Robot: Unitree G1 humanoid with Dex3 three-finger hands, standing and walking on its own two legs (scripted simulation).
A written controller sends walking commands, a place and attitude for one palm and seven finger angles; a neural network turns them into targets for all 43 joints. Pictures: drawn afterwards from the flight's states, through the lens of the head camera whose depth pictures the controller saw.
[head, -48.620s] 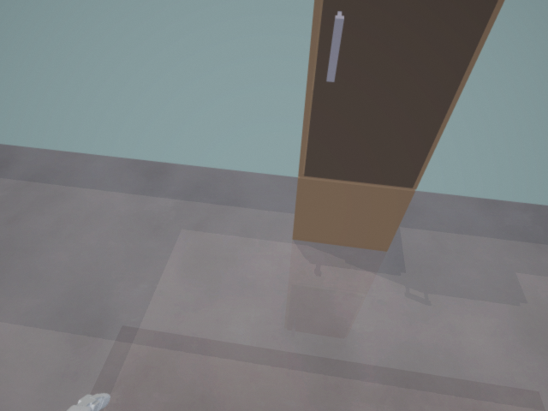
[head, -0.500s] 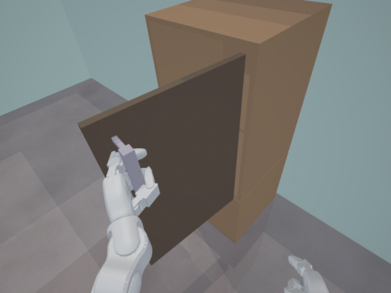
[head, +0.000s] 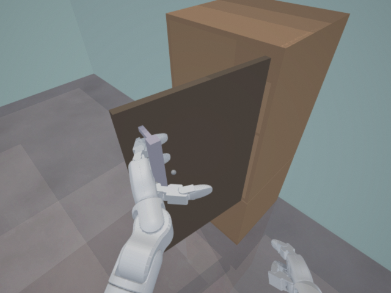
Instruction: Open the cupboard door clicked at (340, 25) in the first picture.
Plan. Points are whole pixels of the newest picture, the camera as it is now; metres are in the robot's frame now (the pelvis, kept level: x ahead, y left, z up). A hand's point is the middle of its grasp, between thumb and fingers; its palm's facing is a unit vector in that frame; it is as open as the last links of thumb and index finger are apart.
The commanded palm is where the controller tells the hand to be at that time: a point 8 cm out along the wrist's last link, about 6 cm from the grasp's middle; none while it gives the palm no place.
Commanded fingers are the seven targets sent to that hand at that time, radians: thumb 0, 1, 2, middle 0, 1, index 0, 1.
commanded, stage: open thumb and fingers to let go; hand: left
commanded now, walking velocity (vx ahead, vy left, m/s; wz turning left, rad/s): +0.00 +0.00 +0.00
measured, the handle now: (153, 162) +0.33 +0.13 +0.13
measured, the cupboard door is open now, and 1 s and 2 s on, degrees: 80 87 85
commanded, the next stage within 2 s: slide the hand sideways off the handle in 0.22 s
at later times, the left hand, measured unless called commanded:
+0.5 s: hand (175, 192) +0.26 +0.07 +0.13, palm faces -0.01 -1.00 -0.09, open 15.7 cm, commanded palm +0.23 +0.10 +0.13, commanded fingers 0.00 -0.50 0.30 -0.15 -0.30 -0.15 -0.30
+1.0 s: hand (171, 202) +0.23 +0.07 +0.13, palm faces -0.04 -1.00 -0.01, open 15.9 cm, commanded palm +0.19 +0.15 +0.13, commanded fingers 0.00 -0.50 0.30 -0.15 -0.30 -0.15 -0.30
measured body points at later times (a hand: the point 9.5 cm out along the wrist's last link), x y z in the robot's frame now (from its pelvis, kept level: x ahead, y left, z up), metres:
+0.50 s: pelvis -0.02 +0.01 -0.01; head -0.05 +0.00 +0.44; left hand +0.25 +0.12 +0.14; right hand +0.18 -0.18 -0.09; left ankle +0.01 +0.12 -0.74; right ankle +0.00 -0.12 -0.74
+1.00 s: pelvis +0.00 -0.02 +0.00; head -0.03 -0.03 +0.45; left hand +0.23 +0.13 +0.14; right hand +0.20 -0.22 -0.07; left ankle +0.01 +0.12 -0.74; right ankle +0.00 -0.12 -0.74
